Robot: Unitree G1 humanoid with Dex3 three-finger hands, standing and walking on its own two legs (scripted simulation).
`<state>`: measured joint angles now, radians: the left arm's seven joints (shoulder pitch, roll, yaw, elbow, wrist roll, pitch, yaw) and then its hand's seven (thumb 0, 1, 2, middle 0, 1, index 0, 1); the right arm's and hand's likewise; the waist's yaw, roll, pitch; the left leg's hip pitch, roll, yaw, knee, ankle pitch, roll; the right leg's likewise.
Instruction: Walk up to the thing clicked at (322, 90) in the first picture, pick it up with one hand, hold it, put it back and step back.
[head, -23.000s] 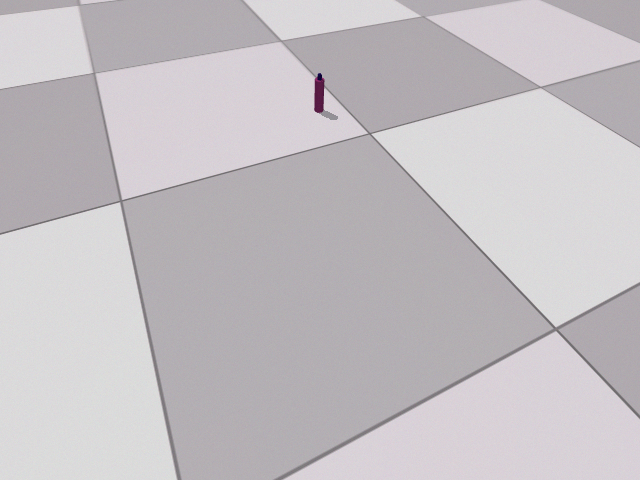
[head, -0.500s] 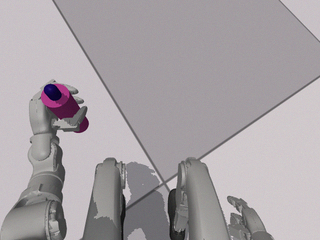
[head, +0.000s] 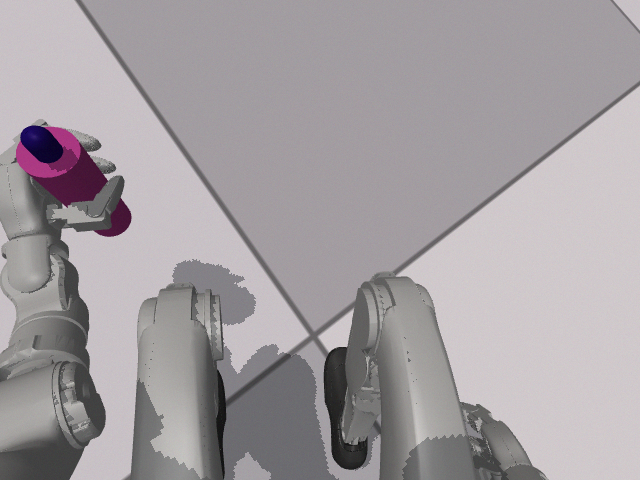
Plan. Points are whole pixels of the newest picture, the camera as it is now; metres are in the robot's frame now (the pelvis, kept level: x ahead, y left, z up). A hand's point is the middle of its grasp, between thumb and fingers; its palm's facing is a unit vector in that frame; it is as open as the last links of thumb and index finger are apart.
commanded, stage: crouch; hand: left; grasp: from the side
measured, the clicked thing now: (80, 185) +0.44 +0.26 -0.07
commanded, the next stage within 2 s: lower in 0.50 s
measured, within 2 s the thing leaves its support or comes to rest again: rests again in 1.70 s
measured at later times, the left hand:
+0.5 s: hand (99, 199) +0.45 +0.26 -0.12, palm faces +0.23 -0.97 -0.02, open 7.5 cm
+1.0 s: hand (113, 212) +0.45 +0.26 -0.18, palm faces +0.24 -0.97 +0.00, open 7.5 cm
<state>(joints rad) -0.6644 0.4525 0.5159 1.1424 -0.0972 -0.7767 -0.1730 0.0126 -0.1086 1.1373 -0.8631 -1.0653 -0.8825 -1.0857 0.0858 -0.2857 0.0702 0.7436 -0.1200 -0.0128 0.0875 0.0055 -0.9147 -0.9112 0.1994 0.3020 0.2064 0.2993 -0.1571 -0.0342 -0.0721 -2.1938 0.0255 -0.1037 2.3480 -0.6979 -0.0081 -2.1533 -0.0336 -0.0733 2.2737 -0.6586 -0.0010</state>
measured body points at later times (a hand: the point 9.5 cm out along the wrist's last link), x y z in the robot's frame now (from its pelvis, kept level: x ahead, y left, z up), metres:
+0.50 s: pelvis +0.00 +0.01 -0.04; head +0.22 +0.09 +0.34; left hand +0.43 +0.31 -0.12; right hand +0.10 -0.28 -0.14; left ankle +0.08 +0.13 -0.32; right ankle +0.11 -0.12 -0.32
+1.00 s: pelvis +0.00 +0.01 -0.06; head +0.24 +0.11 +0.31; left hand +0.43 +0.31 -0.18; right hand +0.10 -0.27 -0.13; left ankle +0.08 +0.13 -0.32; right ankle +0.11 -0.12 -0.32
